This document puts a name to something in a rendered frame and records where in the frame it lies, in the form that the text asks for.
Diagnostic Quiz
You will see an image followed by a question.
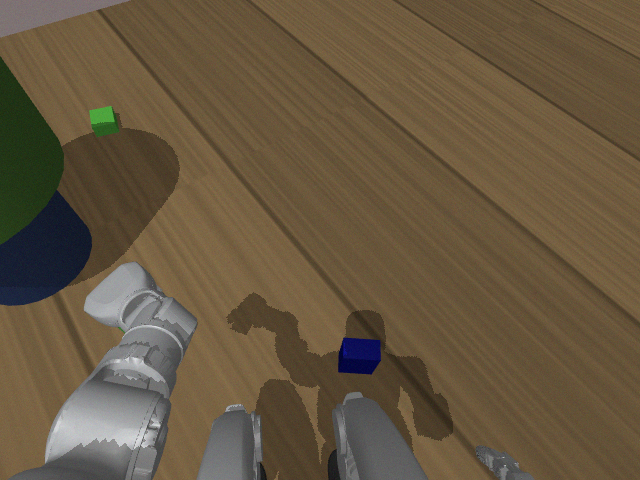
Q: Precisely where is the left robot arm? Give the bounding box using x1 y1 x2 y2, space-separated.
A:
7 288 197 480

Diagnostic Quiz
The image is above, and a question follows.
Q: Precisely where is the potted plant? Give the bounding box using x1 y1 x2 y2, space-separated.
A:
0 56 92 306

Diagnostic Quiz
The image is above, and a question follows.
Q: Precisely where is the right robot hand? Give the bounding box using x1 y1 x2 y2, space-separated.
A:
476 445 535 480

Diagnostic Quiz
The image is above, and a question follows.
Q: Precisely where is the left robot hand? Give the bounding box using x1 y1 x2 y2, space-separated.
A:
84 262 165 327

